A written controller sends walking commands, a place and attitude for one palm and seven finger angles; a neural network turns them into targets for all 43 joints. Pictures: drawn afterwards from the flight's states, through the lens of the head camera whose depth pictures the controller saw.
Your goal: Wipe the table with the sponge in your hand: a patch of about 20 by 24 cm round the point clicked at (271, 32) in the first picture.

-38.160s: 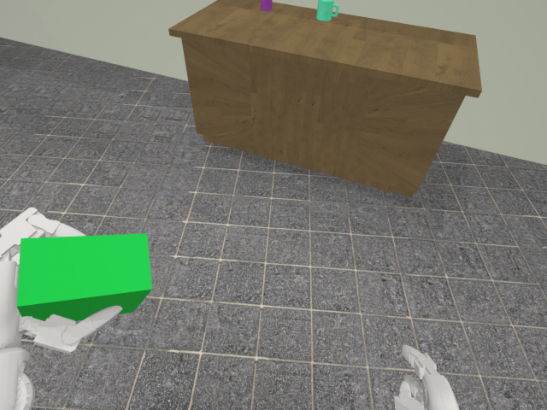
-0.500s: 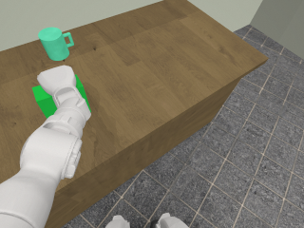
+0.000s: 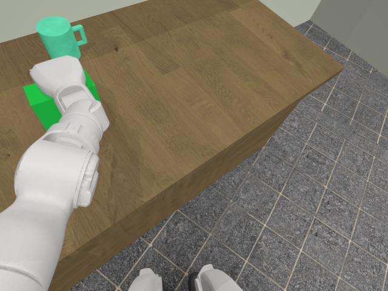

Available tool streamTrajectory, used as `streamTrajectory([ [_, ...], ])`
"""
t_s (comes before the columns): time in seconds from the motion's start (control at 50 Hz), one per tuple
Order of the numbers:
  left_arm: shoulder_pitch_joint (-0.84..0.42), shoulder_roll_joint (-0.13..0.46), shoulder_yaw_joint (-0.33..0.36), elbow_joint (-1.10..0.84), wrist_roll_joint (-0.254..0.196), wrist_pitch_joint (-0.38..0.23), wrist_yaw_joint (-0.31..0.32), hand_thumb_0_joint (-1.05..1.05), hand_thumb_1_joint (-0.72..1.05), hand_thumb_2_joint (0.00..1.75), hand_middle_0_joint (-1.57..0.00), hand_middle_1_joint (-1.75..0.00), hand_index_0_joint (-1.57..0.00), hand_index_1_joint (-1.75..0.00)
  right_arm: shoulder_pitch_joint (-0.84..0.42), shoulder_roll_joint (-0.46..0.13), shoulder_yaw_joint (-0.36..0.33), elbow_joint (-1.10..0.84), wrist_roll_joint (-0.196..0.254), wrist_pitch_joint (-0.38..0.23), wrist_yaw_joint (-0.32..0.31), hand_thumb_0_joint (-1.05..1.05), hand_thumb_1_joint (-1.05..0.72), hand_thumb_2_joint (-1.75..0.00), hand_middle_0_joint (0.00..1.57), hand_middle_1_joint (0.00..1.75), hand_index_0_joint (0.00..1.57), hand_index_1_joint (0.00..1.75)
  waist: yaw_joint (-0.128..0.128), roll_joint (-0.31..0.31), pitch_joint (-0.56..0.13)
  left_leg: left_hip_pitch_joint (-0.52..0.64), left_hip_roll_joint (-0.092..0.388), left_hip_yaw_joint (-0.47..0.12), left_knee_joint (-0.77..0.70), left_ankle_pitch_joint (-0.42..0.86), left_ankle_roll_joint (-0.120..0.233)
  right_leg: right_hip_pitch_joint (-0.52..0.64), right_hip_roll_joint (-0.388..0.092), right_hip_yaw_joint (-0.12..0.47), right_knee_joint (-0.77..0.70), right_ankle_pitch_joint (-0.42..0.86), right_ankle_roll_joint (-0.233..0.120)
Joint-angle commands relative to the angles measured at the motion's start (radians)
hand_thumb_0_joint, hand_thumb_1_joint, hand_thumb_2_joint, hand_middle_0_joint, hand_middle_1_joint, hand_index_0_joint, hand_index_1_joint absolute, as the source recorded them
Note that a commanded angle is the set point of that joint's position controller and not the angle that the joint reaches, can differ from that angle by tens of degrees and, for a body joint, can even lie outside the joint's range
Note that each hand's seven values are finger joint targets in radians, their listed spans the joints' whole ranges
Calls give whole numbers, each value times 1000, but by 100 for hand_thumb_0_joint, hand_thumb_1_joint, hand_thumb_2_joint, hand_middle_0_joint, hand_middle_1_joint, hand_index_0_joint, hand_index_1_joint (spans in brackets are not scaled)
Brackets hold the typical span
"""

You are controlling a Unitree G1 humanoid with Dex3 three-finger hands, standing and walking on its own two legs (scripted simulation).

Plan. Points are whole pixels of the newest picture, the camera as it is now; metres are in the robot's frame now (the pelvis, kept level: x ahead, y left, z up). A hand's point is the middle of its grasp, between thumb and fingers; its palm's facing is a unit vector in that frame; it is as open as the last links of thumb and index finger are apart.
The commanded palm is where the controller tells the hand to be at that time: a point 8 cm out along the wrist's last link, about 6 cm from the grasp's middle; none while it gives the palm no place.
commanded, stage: wipe back along the third lane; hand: left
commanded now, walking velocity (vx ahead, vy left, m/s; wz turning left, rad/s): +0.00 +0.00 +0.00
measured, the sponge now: (71, 111) +0.51 +0.22 +0.00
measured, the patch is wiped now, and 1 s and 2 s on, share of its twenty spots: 0.90 0.90 0.90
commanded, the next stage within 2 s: none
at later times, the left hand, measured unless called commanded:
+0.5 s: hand (69, 103) +0.51 +0.21 +0.03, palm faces -0.06 -0.02 -1.00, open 10.1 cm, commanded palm +0.47 +0.17 +0.06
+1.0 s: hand (81, 125) +0.45 +0.18 +0.04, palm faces -0.07 -0.01 -1.00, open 10.1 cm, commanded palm +0.41 +0.15 +0.06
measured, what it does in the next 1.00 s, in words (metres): stands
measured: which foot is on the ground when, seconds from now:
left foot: down 0.00-1.00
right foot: down 0.00-1.00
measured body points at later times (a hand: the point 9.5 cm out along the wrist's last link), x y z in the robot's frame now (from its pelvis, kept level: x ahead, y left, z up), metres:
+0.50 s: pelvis +0.03 +0.01 +0.02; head +0.12 +0.04 +0.46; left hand +0.51 +0.21 +0.09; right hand +0.08 -0.24 -0.11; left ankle +0.02 +0.06 -0.68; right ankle +0.02 -0.12 -0.68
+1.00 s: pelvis +0.04 -0.01 +0.03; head +0.09 +0.01 +0.48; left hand +0.45 +0.18 +0.09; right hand +0.18 -0.24 -0.09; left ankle +0.02 +0.06 -0.68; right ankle +0.02 -0.12 -0.68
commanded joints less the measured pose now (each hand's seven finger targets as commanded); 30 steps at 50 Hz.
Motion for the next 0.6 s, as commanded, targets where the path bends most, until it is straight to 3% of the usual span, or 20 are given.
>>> streamTrajectory([
  [0.0, -362, 193, -38, -85, 58, 26, 19, 0, 10, 130, -120, -160, -120, -160, 151, -198, -65, -45, -2, -4, -10, 0, -90, -90, 20, 30, 20, 30, -25, 53, -397, 369, 58, -84, -102, 251, -42, 120, -18, -24, -70, 155, -34],
  [0.04, -299, 86, -84, -107, 39, 19, 8, 0, 10, 130, -120, -160, -120, -160, 150, -188, -74, -53, -3, -4, 2, 0, -90, -90, 20, 30, 20, 30, -7, 90, -427, 447, 68, -105, -102, 304, -53, 85, -12, -34, -66, 155, -37],
  [0.12, -208, 73, -49, -141, -7, 6, 5, 0, 10, 130, -120, -160, -120, -160, 139, -184, -81, -58, -1, 5, 8, 0, -90, -90, 20, 30, 20, 30, 27, 61, -443, 471, 74, -109, -114, 341, -61, 126, -9, -35, -74, 178, -39],
  [0.2, -177, -26, -113, -153, -51, 24, 12, 0, 10, 130, -120, -160, -120, -160, 122, -176, -78, -45, 8, 7, 20, 0, -90, -90, 20, 30, 20, 30, 30, 37, -367, 465, 70, -105, -156, 269, -56, 137, -7, -41, -104, 144, -34],
  [0.22, -156, -10, -88, -147, -55, 29, 14, 0, 10, 130, -120, -160, -120, -160, 114, -177, -83, -41, 10, 8, 19, 0, -90, -90, 20, 30, 20, 30, 43, 32, -371, 480, 74, -107, -163, 285, -59, 148, -10, -40, -106, 148, -37],
  [0.24, -166, -28, -109, -166, -56, 32, 13, 0, 10, 130, -120, -160, -120, -160, 115, -176, -80, -41, 10, 10, 21, 0, -90, -90, 20, 30, 20, 30, 38, 38, -377, 491, 73, -105, -163, 300, -59, 153, -8, -38, -109, 163, -35],
  [0.3, -96, -35, -99, -163, -63, 38, 11, 0, 10, 130, -120, -160, -120, -160, 107, -172, -81, -37, 12, 17, 26, 0, -90, -90, 20, 30, 20, 30, 60, 22, -371, 496, 69, -88, -173, 330, -59, 206, -10, -37, -124, 204, -38],
  [0.34, -42, -69, -109, -180, -74, 29, 5, 0, 10, 130, -120, -160, -120, -160, 97, -167, -84, -40, 13, 21, 28, 0, -90, -90, 20, 30, 20, 30, 76, 14, -376, 523, 68, -90, -178, 383, -62, 227, -9, -37, -128, 238, -39],
  [0.38, -15, -102, -132, -194, -73, 23, 1, 0, 10, 130, -120, -160, -120, -160, 85, -162, -87, -41, 13, 27, 29, 0, -90, -90, 20, 30, 20, 30, 74, -8, -355, 528, 69, -82, -183, 398, -62, 245, -12, -34, -139, 266, -37],
  [0.42, 42, -127, -127, -221, -85, 12, 1, 0, 10, 130, -120, -160, -120, -160, 71, -156, -91, -47, 17, 31, 30, 0, -90, -90, 20, 30, 20, 30, 95, -15, -372, 556, 73, -87, -187, 467, -68, 271, -15, -33, -136, 306, -39],
  [0.44, 50, -168, -159, -235, -87, 10, -1, 0, 10, 130, -120, -160, -120, -160, 67, -153, -92, -46, 14, 35, 31, 0, -90, -90, 20, 30, 20, 30, 87, -18, -358, 579, 74, -86, -185, 498, -70, 266, -14, -34, -140, 324, -36],
  [0.5, 117, -164, -141, -254, -94, 9, 8, 0, 10, 130, -120, -160, -120, -160, 44, -148, -94, -51, 17, 51, 34, 0, -90, -90, 20, 30, 20, 30, 106, -49, -348, 571, 65, -63, -195, 513, -67, 335, -19, -28, -154, 385, -38],
  [0.52, 127, -182, -146, -283, -101, 5, 9, 0, 10, 130, -120, -160, -120, -160, 29, -143, -95, -55, 21, 52, 33, 0, -90, -90, 20, 30, 20, 30, 118, -15, -359, 588, 66, -64, -198, 563, -72, 341, -23, -23, -152, 403, -39],
  [0.58, 175, -237, -185, -310, -101, 15, 16, 0, 10, 130, -120, -160, -120, -160, 5, -137, -98, -55, 21, 69, 40, 0, -90, -90, 20, 30, 20, 30, 120, -35, -339, 626, 68, -64, -203, 615, -77, 358, -25, -28, -165, 434, -39],
])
